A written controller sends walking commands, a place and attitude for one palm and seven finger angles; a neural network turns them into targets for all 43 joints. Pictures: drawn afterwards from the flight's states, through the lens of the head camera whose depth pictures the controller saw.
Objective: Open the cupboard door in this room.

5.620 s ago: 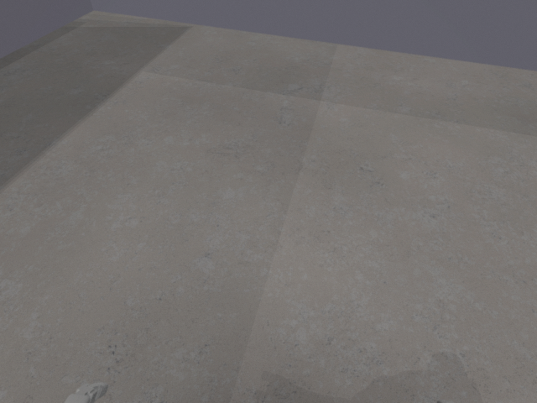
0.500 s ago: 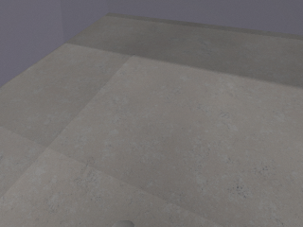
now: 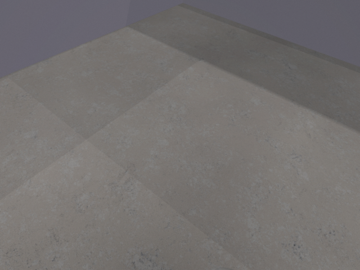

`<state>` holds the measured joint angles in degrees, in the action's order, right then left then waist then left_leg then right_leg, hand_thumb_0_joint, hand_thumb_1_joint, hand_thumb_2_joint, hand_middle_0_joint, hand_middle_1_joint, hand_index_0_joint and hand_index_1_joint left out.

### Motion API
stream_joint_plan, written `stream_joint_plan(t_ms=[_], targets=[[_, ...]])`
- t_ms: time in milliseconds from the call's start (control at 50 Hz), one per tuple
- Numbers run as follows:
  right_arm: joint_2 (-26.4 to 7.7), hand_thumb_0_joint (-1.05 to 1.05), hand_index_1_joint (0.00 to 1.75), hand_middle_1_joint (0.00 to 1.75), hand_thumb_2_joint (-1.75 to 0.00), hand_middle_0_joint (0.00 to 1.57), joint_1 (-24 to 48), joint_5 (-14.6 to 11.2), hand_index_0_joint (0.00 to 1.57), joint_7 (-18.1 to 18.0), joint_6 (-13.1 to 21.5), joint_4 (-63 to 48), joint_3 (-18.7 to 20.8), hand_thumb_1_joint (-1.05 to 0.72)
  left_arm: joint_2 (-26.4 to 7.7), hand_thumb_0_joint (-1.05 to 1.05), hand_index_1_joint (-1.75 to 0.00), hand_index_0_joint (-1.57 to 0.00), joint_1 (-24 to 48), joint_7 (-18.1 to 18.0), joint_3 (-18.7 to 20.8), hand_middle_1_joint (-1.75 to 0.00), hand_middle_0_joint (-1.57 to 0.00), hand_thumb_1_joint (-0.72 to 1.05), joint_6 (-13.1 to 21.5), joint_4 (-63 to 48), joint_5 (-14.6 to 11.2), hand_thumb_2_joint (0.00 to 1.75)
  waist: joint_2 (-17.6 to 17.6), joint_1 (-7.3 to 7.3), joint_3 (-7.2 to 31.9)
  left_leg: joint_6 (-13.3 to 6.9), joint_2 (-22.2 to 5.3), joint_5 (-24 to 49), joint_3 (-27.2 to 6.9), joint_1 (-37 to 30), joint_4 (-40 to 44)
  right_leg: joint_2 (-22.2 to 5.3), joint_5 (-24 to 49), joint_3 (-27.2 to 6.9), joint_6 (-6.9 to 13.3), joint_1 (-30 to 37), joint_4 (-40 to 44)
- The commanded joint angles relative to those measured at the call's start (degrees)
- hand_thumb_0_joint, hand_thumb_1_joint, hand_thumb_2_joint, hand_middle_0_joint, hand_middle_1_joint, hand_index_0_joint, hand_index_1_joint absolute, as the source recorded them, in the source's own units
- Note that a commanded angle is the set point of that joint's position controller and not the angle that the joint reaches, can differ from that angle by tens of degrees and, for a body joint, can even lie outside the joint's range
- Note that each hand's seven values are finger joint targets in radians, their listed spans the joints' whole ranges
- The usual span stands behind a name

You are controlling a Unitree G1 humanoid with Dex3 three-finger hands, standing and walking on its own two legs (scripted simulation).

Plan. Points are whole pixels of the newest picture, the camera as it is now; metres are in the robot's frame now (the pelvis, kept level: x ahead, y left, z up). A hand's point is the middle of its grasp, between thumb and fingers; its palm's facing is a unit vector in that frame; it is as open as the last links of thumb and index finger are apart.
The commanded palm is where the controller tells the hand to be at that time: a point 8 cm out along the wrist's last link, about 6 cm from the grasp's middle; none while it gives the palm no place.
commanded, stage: turn or walk to find it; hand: left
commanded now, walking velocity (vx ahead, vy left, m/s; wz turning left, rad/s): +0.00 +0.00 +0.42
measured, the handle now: out of the picture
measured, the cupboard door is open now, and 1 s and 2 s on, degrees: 0 0 0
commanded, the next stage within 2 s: none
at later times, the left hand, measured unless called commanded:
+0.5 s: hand out of the picture +0.01 +0.14 -0.15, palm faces +0.23 -0.94 -0.27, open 7.4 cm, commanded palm none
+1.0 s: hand out of the picture -0.13 +0.20 -0.18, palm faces +0.47 -0.85 -0.24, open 7.4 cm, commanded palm none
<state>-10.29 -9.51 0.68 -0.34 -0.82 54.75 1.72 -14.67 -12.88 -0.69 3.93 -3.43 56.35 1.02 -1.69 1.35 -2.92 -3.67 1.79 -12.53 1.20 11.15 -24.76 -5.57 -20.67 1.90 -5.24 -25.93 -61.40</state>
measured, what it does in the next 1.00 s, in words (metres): steps on the spot, turning left: right foot, then left foot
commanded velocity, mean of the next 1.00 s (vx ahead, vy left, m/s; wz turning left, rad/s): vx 0.00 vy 0.00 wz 0.42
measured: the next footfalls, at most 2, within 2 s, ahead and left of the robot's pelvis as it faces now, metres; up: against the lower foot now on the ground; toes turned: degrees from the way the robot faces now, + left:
right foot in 0.28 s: +0.02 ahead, -0.14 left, +0.00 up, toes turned +3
left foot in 0.76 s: -0.08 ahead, +0.09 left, +0.00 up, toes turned +26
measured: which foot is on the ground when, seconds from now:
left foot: down 0.00-0.28, up 0.30-0.74, down 0.76-1.00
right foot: up 0.00-0.26, down 0.28-0.78, up 0.80-1.00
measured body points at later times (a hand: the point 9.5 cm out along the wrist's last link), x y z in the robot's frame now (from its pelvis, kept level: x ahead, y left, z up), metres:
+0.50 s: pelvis -0.04 -0.06 +0.00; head -0.02 -0.09 +0.45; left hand +0.00 +0.19 -0.13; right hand +0.02 -0.31 -0.17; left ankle -0.09 +0.09 -0.65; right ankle -0.02 -0.15 -0.74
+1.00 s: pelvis -0.07 -0.01 +0.00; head -0.06 +0.02 +0.45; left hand -0.15 +0.25 -0.16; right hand +0.12 -0.19 -0.13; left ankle -0.11 +0.07 -0.74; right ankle -0.03 -0.16 -0.67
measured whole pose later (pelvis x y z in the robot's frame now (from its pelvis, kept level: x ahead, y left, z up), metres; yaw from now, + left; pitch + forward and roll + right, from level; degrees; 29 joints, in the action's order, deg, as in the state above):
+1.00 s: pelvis -0.07 -0.01 +0.00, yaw +25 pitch -1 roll -1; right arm -11.0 -8.2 0.8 -0.3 -0.7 54.4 1.9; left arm -14.9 -12.5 -0.6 3.7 -3.5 56.3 0.9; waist -1.5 1.5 -3.7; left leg -2.5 0.8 -14.0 1.2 11.7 -26.3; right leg -5.6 -23.1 2.7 -4.9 -25.5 -61.3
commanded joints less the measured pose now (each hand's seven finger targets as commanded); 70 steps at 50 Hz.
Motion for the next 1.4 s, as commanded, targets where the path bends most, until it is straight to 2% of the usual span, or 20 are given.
stream_joint_plan(t_ms=[0,140,220,240,260,280,320,380,640,720,760,780,900,1100,1200,1220,1240,1260,1300,1380], targets=[[-11.72,0.00,0.30,0.30,-0.90,0.20,-4.62,0.39,0.20,-0.89,0.46,-2.44,3.46,-0.90,-3.16,0.00,-0.30,-0.20,2.52,-0.39,0.71,-0.30,-0.20,0.90,1.23,-5.14,-0.06,0.90,8.31,-2.97,2.99,-5.82,-15.30,19.66,-15.71,-6.11,7.51,-0.25,-1.85,-1.11,-0.49,-4.26,3.60],[-12.16,0.00,0.30,0.30,-0.90,0.20,-4.98,0.97,0.20,-0.64,-0.26,-2.59,4.10,-0.90,-1.60,0.00,-0.30,-0.20,4.57,-0.72,0.23,-0.30,-0.20,0.90,1.69,-7.08,-0.51,0.90,10.08,-3.41,4.11,-6.52,-14.34,18.74,-21.36,-1.98,5.58,2.77,-5.01,-0.68,1.15,4.07,17.43],[-11.40,0.00,0.30,0.30,-0.90,0.20,-3.35,0.44,0.20,-0.24,-0.45,-3.29,4.28,-0.90,-2.53,0.00,-0.30,-0.20,-1.21,-1.07,0.54,-0.30,-0.20,0.90,2.67,-6.01,-0.80,0.90,8.05,-0.14,6.95,-2.73,-10.25,13.86,-20.20,6.33,0.46,3.17,7.63,0.07,2.08,19.17,36.90],[-9.21,0.00,0.30,0.30,-0.90,0.20,-3.90,0.00,0.20,0.07,-0.49,-3.45,4.05,-0.90,-5.21,0.00,-0.30,-0.20,-2.57,-1.34,1.02,-0.30,-0.20,0.90,3.12,-5.71,-0.34,0.90,1.22,0.37,7.57,0.51,-6.38,4.81,-16.77,13.61,-4.02,-2.39,8.36,-4.79,3.65,26.56,42.46],[-5.57,0.00,0.30,0.30,-0.90,0.20,-4.19,-0.28,0.20,0.36,-0.45,-4.64,3.46,-0.90,-10.28,0.00,-0.30,-0.20,-3.63,-1.79,2.06,-0.30,-0.20,0.90,3.62,-5.96,0.53,0.90,-13.96,1.08,6.99,4.64,1.56,-11.78,-6.73,23.71,-16.36,-16.68,9.73,-19.31,8.89,30.80,46.21],[-7.94,0.00,0.30,0.30,-0.90,0.20,-2.58,0.42,0.20,0.13,-1.00,-5.17,4.32,-0.90,-11.14,0.00,-0.30,-0.20,-2.58,-1.78,1.78,-0.30,-0.20,0.90,3.25,-6.99,0.16,0.90,-12.93,1.47,5.00,5.13,1.45,-20.20,-5.72,22.39,-28.49,-22.82,12.20,-21.56,13.73,20.91,47.38],[-8.57,0.00,0.30,0.30,-0.90,0.20,-4.76,0.93,0.20,0.74,-2.57,-2.50,4.78,-0.90,-7.28,0.00,-0.30,-0.20,4.71,-1.83,1.45,-0.30,-0.20,0.90,3.39,-8.67,-0.15,0.90,-8.92,-2.05,0.33,5.37,-1.02,-13.68,-7.36,20.76,-40.42,-16.50,2.10,-14.41,12.72,11.54,49.74],[-6.89,0.00,0.30,0.30,-0.90,0.20,-8.31,0.85,0.20,1.33,-2.90,-0.09,4.56,-0.90,-3.99,0.00,-0.30,-0.20,6.36,-1.42,0.19,-0.30,-0.20,0.90,3.94,-8.94,-0.25,0.90,-5.92,-3.91,-1.57,6.85,-2.13,-6.38,-4.48,20.76,-45.60,-10.41,10.73,-3.79,9.57,11.67,46.86],[-5.44,0.00,0.30,0.30,-0.90,0.20,0.50,-0.14,0.20,0.90,-1.60,-2.33,2.59,-0.90,-8.48,0.00,-0.30,-0.20,-4.21,-1.24,1.79,-0.30,-0.20,0.90,3.63,-3.99,0.85,0.90,-9.81,1.76,3.82,7.38,-3.71,-14.50,2.50,12.51,-19.23,-15.57,31.16,-0.54,13.82,22.07,38.51],[-7.53,0.00,0.30,0.30,-0.90,0.20,-5.48,-0.11,0.20,0.77,-0.47,-1.07,2.74,-0.90,-8.05,0.00,-0.30,-0.20,-1.80,-0.92,1.69,-0.30,-0.20,0.90,2.91,-3.77,-0.07,0.90,-4.48,-2.46,7.09,5.73,-3.76,2.84,3.04,-2.65,1.26,-12.42,26.25,5.80,7.47,15.79,27.94],[-16.46,0.00,0.30,0.30,-0.90,0.20,-8.89,0.32,0.20,0.33,0.03,-1.24,4.68,-0.90,-2.23,0.00,-0.30,-0.20,-0.33,-0.49,0.00,-0.30,-0.20,0.90,2.15,-6.91,-0.40,0.90,19.45,-4.43,7.13,-3.79,-23.83,30.83,-21.18,-12.23,5.85,-1.51,-14.88,7.68,0.86,-5.25,7.95],[-17.21,0.00,0.30,0.30,-0.90,0.20,-9.48,0.56,0.20,0.13,-0.43,-0.73,4.74,-0.90,-3.25,0.00,-0.30,-0.20,1.86,-0.73,0.12,-0.30,-0.20,0.90,1.49,-7.46,-0.05,0.90,14.33,-5.19,6.72,-7.21,-25.74,28.04,-18.97,-7.57,5.53,-1.75,-15.83,2.98,1.68,-3.47,1.65],[-12.27,0.00,0.30,0.30,-0.90,0.20,-1.75,0.30,0.20,-1.02,0.60,-2.72,3.08,-0.90,-3.73,0.00,-0.30,-0.20,0.70,0.12,0.59,-0.30,-0.20,0.90,1.47,-3.99,0.01,0.90,9.22,-1.94,3.74,-4.18,-14.77,29.22,-10.23,-6.50,5.07,-0.77,-2.13,0.04,0.32,-4.86,-2.58],[-12.74,0.00,0.30,0.30,-0.90,0.20,-4.11,0.85,0.20,-0.59,-0.07,-2.96,3.95,-0.90,-2.21,0.00,-0.30,-0.20,5.40,-0.43,0.09,-0.30,-0.20,0.90,1.65,-7.34,-0.43,0.90,10.12,-3.59,4.07,-6.37,-15.06,24.55,-17.74,-4.62,4.36,1.74,-5.34,-0.28,0.36,0.88,13.17],[-12.08,0.00,0.30,0.30,-0.90,0.20,-1.70,0.47,0.20,-0.25,-0.42,-3.96,4.30,-0.90,-2.87,0.00,-0.30,-0.20,-1.03,-0.81,0.36,-0.30,-0.20,0.90,2.82,-6.05,-0.79,0.90,8.51,0.02,6.45,-2.87,-11.08,18.82,-18.39,4.65,-1.23,3.20,7.75,0.95,1.49,17.43,34.95],[-10.12,0.00,0.30,0.30,-0.90,0.20,-2.36,0.03,0.20,0.03,-0.37,-4.22,4.10,-0.90,-5.16,0.00,-0.30,-0.20,-2.78,-1.04,0.82,-0.30,-0.20,0.90,3.42,-5.86,-0.38,0.90,2.81,0.57,7.47,0.23,-7.52,9.35,-15.90,11.15,-5.48,-1.35,11.11,-3.09,2.52,25.11,41.10],[-5.90,0.00,0.30,0.30,-0.90,0.20,-3.19,-0.32,0.20,0.34,-0.37,-5.21,3.37,-0.90,-10.56,0.00,-0.30,-0.20,-3.83,-1.58,1.90,-0.30,-0.20,0.90,3.91,-5.75,0.55,0.90,-13.56,1.11,7.31,4.56,0.76,-10.97,-6.21,22.16,-17.58,-16.02,13.55,-17.84,7.56,30.68,44.58],[-7.79,0.00,0.30,0.30,-0.90,0.20,-1.72,0.16,0.20,0.14,-0.98,-6.08,4.09,-0.90,-12.16,0.00,-0.30,-0.20,-3.54,-1.54,1.93,-0.30,-0.20,0.90,3.55,-6.87,0.26,0.90,-13.75,1.79,5.87,5.32,1.17,-21.25,-5.35,21.26,-29.67,-23.51,17.42,-21.47,13.11,21.61,46.13],[-8.90,0.00,0.30,0.30,-0.90,0.20,-3.08,0.80,0.20,0.65,-2.49,-3.28,4.74,-0.90,-7.96,0.00,-0.30,-0.20,3.33,-1.69,1.50,-0.30,-0.20,0.90,3.51,-8.32,-0.10,0.90,-10.04,-1.14,0.64,5.18,-1.24,-14.86,-7.73,20.18,-41.54,-17.38,3.64,-14.98,12.70,11.64,49.17],[-7.18,0.00,0.30,0.30,-0.90,0.20,-7.79,0.79,0.20,1.36,-2.94,-0.05,4.41,-0.90,-4.27,0.00,-0.30,-0.20,4.85,-1.21,0.07,-0.30,-0.20,0.90,4.18,-8.60,-0.28,0.90,-6.75,-3.24,-0.89,7.12,-2.40,-5.35,-4.49,20.49,-46.74,-10.45,10.53,-2.40,8.93,12.83,46.83]])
